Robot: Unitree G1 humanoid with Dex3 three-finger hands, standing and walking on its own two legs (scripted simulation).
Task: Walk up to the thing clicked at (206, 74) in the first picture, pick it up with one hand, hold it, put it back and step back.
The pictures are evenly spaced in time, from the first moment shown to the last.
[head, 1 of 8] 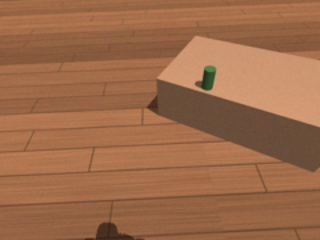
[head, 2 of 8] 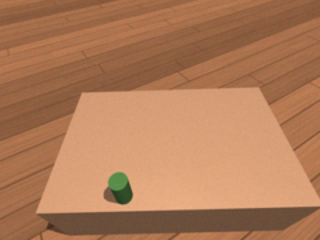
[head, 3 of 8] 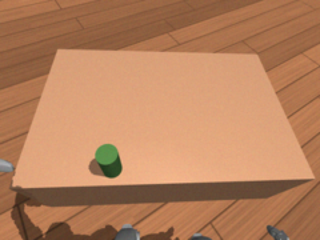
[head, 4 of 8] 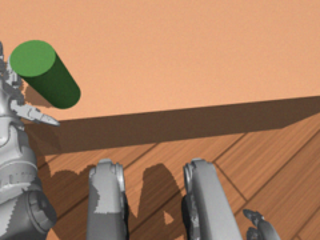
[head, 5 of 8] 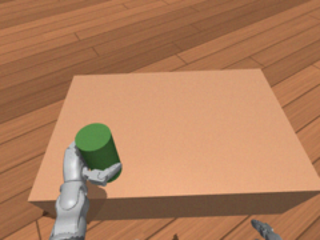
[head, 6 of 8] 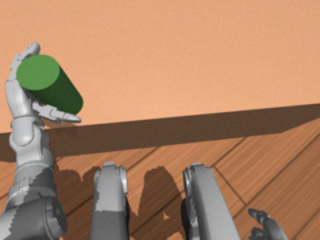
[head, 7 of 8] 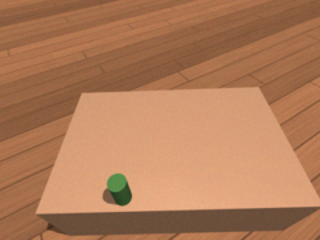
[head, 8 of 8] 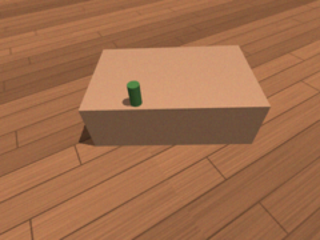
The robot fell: no
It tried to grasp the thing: yes
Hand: left
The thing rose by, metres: 0.33
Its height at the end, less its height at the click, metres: +0.00
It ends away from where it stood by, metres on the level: 0.00
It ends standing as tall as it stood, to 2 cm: yes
